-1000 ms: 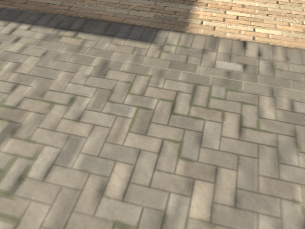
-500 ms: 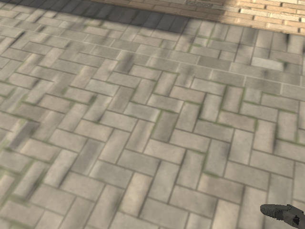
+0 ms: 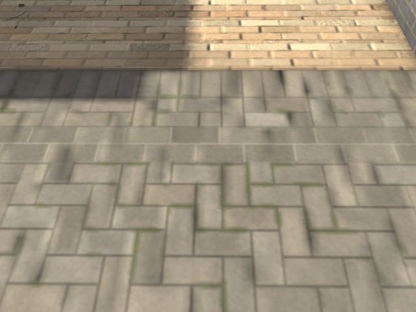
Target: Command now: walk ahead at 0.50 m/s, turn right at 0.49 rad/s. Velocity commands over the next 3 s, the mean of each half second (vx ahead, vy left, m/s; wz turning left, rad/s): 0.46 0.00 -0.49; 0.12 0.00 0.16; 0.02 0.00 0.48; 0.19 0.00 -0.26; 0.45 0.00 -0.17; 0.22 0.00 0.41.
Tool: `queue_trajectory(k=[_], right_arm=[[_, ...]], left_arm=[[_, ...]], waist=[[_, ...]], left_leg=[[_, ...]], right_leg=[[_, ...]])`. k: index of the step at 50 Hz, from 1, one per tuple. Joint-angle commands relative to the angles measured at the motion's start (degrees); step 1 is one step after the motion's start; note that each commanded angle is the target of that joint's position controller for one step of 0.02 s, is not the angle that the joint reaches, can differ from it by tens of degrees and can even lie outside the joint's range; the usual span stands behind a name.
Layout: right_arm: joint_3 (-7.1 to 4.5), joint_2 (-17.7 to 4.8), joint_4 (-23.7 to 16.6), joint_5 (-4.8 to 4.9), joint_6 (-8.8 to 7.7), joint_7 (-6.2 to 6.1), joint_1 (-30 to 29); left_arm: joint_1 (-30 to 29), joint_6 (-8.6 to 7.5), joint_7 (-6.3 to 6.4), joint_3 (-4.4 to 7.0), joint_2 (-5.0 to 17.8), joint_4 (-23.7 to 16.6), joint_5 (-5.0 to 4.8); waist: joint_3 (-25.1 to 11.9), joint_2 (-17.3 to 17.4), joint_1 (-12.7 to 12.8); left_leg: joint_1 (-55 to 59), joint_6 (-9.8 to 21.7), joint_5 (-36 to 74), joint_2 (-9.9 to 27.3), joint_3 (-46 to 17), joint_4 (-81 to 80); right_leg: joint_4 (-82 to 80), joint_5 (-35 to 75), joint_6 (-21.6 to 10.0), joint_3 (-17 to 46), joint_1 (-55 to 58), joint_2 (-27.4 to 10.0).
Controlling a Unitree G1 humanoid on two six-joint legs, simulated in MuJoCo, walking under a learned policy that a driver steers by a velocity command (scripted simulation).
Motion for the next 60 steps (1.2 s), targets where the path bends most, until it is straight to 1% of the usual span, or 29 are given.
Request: queue_trajectory(k=[1, 5, 7, 8, 9, 10, 11, 12, 13, 14, 20, 23, 26, 30, 31, 32, 33, 34, 35, 38, 41, 47, 50, 51, 52, 53, 54, 56, 60], right_arm=[[-2.21, -9.7, -2.5, 0.73, 0.39, -0.62, 0.0], [-2.85, -12.1, -2.4, 1.49, 2.53, -1.19, -0.6], [-3.07, -13.3, -3.1, 1.69, 3.52, -1.75, -2.2], [-2.51, -12.4, -3.7, 1.61, 3.39, -2.05, -2.7], [-0.19, -4.8, -6.6, -0.42, 2.21, -1.43, 2.1], [0.65, -4.9, -7.7, 0.25, -0.36, -0.47, 0.8], [-0.57, -9.2, -9.4, 2.59, -1.80, 0.32, -6.2], [-0.22, -8.8, -10.2, 2.89, -2.56, 0.41, -8.1], [-0.29, -8.4, -9.6, 1.64, -2.70, -0.06, -8.1], [-0.80, -9.1, -9.1, 0.71, -2.16, -0.31, -7.3], [0.02, -5.8, -10.2, -0.48, 0.56, -0.52, -10.2], [0.85, -4.1, -11.0, -0.32, -0.04, 0.13, -15.3], [0.49, -5.3, -11.6, 0.10, -0.43, 0.97, -17.5], [-0.73, -7.7, -9.3, -0.79, -1.36, 1.59, -10.6], [-1.17, -9.5, -8.4, -1.25, -1.62, 1.39, -7.6], [-1.46, -12.5, -8.8, -2.32, -1.59, 1.27, -5.6], [-0.68, -9.4, -7.9, -1.89, -0.60, 1.35, -3.7], [-0.07, -7.1, -7.7, 0.37, 0.33, 1.70, -3.1], [-0.17, -7.4, -8.4, 1.34, 1.20, 1.78, -6.3], [-1.07, -10.3, -10.3, 0.58, 3.46, 0.90, -11.1], [-1.62, -10.0, -10.8, 0.21, 4.94, -0.12, -11.5], [-2.73, -10.8, -11.7, 1.21, 6.68, -1.40, -11.1], [-2.75, -10.5, -12.2, 1.88, 7.82, -1.91, -11.8], [-2.41, -9.3, -12.1, 2.00, 8.01, -2.05, -10.5], [-1.78, -6.7, -13.4, 1.85, 7.80, -1.98, -11.1], [-2.30, -7.8, -14.2, 1.77, 7.05, -1.76, -10.7], [-3.54, -11.1, -12.8, 1.14, 6.79, -1.59, -8.0], [-4.01, -10.6, -9.8, 1.42, 7.97, -1.89, -4.0], [-2.69, -7.0, -12.5, 2.17, 8.92, -1.51, -8.3]], left_arm=[[-7.3, -0.87, -1.37, -0.30, 1.6, -6.7, 0.01], [-7.1, -0.54, -2.62, 0.69, 3.7, -9.9, -0.13], [4.0, -0.12, -2.30, 3.01, 7.7, -8.1, -0.30], [14.0, 0.27, -1.35, 5.06, 11.4, -5.8, -0.30], [16.7, 0.53, -0.24, 6.62, 18.3, -5.2, -0.40], [16.6, -0.44, -0.58, 5.68, 16.9, -7.4, 0.08], [15.5, -1.10, -0.92, 4.39, 12.5, -7.1, 0.63], [12.5, -1.50, -0.91, 3.87, 10.7, -7.2, 0.43], [8.3, -1.57, -0.83, 3.39, 9.0, -7.8, 0.23], [5.5, -1.59, -0.64, 2.73, 7.2, -8.9, 0.66], [5.9, -1.62, 1.40, 2.98, 8.9, -8.4, 0.83], [8.6, -0.64, 2.23, 2.84, 8.7, -6.8, 0.69], [10.4, -0.19, 2.47, 2.55, 8.3, -5.2, 0.65], [7.3, 0.05, 2.67, 2.03, 6.8, -4.6, 1.11], [7.9, -0.11, 2.63, 1.73, 5.8, -4.9, 1.64], [13.5, -0.50, 2.47, 0.93, 3.7, -5.2, 2.55], [20.0, -0.41, 2.20, 0.24, 2.9, -3.3, 2.27], [17.9, 0.26, 1.92, 0.92, 6.9, -3.5, 1.72], [12.4, 1.31, 2.15, 1.55, 8.3, -4.5, 1.04], [5.9, 3.72, 3.40, 2.05, 7.7, -6.6, 1.26], [7.0, 3.48, 4.25, 1.39, 4.3, -5.9, 1.46], [4.3, 2.37, 3.58, 1.52, 4.4, -6.6, 1.28], [6.6, 1.31, 2.78, 1.95, 4.6, -5.9, 1.17], [7.8, 1.12, 2.85, 2.60, 6.6, -6.0, 1.51], [8.4, 1.39, 3.21, 3.83, 11.8, -6.5, 3.17], [5.2, 1.42, 3.00, 4.15, 12.9, -7.3, 4.94], [1.5, 0.94, 3.22, 3.05, 9.5, -9.1, 4.98], [-3.0, 0.62, 3.61, 2.20, 6.4, -10.2, 2.69], [0.3, 1.53, 4.07, 2.12, 6.4, -9.3, 2.28]], waist=[[4.5, 3.0, -1.3], [1.3, 5.9, 1.3], [-5.8, 7.4, 8.1], [-10.8, 4.9, 13.2], [-15.8, -9.4, 9.0], [-25.3, -8.4, 9.0], [-19.6, -3.4, 11.2], [-12.3, -0.8, 9.2], [-8.0, 3.0, 6.3], [-6.1, 2.3, 4.2], [-2.4, -0.2, 3.2], [-3.7, -2.3, 6.2], [-4.2, -3.3, 7.3], [-6.0, -3.9, 2.9], [-8.9, -1.1, 2.1], [-15.8, 7.6, 4.4], [-22.0, 16.6, 4.7], [-21.6, 13.6, 3.6], [-15.6, 9.7, 3.0], [-6.5, 6.9, 3.8], [-7.2, 10.9, 4.4], [-8.8, 11.3, 3.2], [-7.6, 11.1, 5.1], [-7.5, 9.2, 5.4], [-6.0, -2.3, 4.8], [-4.6, -14.0, 3.8], [-4.7, -9.4, 2.4], [-4.3, -3.7, 0.6], [-3.4, -5.5, 4.0]], left_leg=[[-0.6, 7.3, 21.2, 18.3, -3.2, -3.4], [5.9, 5.2, 44.6, 19.9, -0.7, 6.4], [3.4, 3.3, 57.4, 18.4, 1.0, 22.9], [-6.4, 1.0, 48.8, 16.1, 1.6, 37.7], [-31.7, -2.7, 3.8, 7.4, 0.5, 59.2], [-42.9, -3.1, -20.8, 0.0, -14.0, 70.0], [-48.7, -1.7, -16.2, 3.6, -18.3, 70.7], [-48.9, -0.7, -11.1, 6.0, -17.5, 66.0], [-45.9, -0.9, -7.6, 8.4, -17.0, 60.6], [-41.7, -1.4, -5.2, 9.9, -17.0, 56.9], [-37.2, -6.5, 6.7, 8.8, -13.8, 39.9], [-30.7, -6.2, 19.7, 5.2, -11.9, 26.4], [-29.3, -4.7, 23.2, 4.0, -13.2, 20.6], [-23.7, -0.2, 21.5, 3.7, -13.1, 13.7], [-16.1, 1.4, 35.5, 5.8, -14.5, 13.3], [-0.7, 7.7, 54.9, 14.7, -24.6, 18.2], [9.1, 17.2, 59.8, 24.4, -38.0, 17.2], [6.8, 17.8, 43.9, 23.8, -43.7, 13.5], [2.0, 15.6, 28.7, 21.6, -42.4, 11.5], [-14.0, 11.3, 9.1, 16.7, -37.3, 5.5], [-18.6, 9.7, 7.7, 12.1, -32.4, 4.3], [-19.5, 9.3, -0.7, 11.8, -36.6, 4.5], [-22.5, 6.6, -3.6, 9.4, -37.1, 7.1], [-26.3, 4.1, -7.3, 7.2, -35.5, 10.1], [-35.3, 0.6, -13.5, 1.3, -27.6, 21.2], [-38.4, -1.9, -19.2, -3.8, -19.0, 36.5], [-37.3, -3.4, -18.0, -0.9, -21.0, 47.2], [-38.2, -5.4, -12.3, -0.2, -19.6, 55.1], [-41.0, -8.8, -7.6, 2.0, -15.7, 54.1]], right_leg=[[-5.4, 0.5, -1.1, -3.1, -1.5, 0.3], [-7.8, -10.2, -4.5, -8.2, 3.4, 4.7], [-9.1, -13.2, -7.6, -10.5, 18.9, 9.7], [-12.6, -10.1, -10.2, -6.8, 35.5, 9.7], [-13.9, -14.0, -18.6, 20.4, 56.7, -5.0], [-24.1, -19.7, -25.8, 46.3, 65.1, -13.0], [-26.6, -18.6, -21.9, 39.0, 62.2, -11.3], [-26.6, -14.4, -19.5, 30.4, 53.7, -9.0], [-26.8, -8.6, -17.4, 24.0, 45.1, -6.3], [-28.0, -3.0, -16.5, 19.8, 38.9, -4.4], [-30.0, 14.7, -14.8, 8.5, 27.2, 0.5], [-27.1, 16.2, -10.9, 4.1, 25.9, 3.6], [-24.8, 11.7, -9.9, 7.3, 30.0, 1.0], [-14.5, 14.9, -7.6, 9.5, 36.0, -0.4], [-8.0, 13.4, -5.4, 7.4, 34.6, 3.1], [4.2, -2.6, -2.2, 5.6, 25.5, 7.8], [18.6, -37.3, 2.1, 2.9, 15.6, 11.3], [22.0, -42.1, 3.2, 4.5, 12.5, 10.0], [25.1, -39.2, 4.0, 4.1, 8.9, 8.4], [19.7, -33.3, 3.9, 2.2, 9.3, 6.9], [8.0, -30.9, 4.0, -0.1, 15.9, 8.6], [-4.2, -23.0, 3.5, 1.0, 20.8, 9.4], [-17.0, -16.2, 1.4, -0.5, 27.8, 9.7], [-21.2, -15.5, -0.5, 2.0, 32.5, 5.4], [-26.2, -18.9, -6.1, 14.4, 35.0, -6.2], [-30.1, -11.0, -12.9, 25.5, 29.7, -15.0], [-28.8, -5.6, -14.0, 23.0, 28.4, -15.1], [-25.6, -0.9, -9.7, 12.4, 30.3, -8.9], [-24.5, 6.8, -10.9, 4.4, 35.0, -6.9]])
Next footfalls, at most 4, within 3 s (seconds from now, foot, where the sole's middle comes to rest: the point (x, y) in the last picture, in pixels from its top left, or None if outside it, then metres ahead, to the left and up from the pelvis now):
0.16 right None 0.27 -0.13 -0.78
0.62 left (210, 287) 0.57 0.00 -0.78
1.02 right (280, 310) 0.48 -0.21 -0.78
1.44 left None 0.45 0.05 -0.78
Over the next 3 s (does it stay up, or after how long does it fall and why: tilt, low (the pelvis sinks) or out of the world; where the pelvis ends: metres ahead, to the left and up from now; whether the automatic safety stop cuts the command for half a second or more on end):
stays up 0.96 -0.21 -0.01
